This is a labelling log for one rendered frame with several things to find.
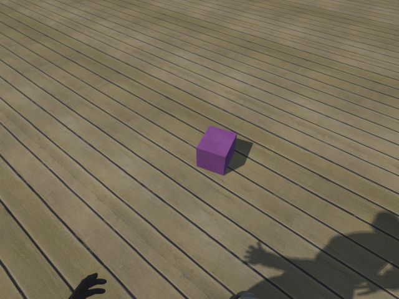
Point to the left robot hand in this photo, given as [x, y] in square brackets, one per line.
[82, 292]

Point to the carton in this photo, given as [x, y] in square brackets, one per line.
[215, 150]

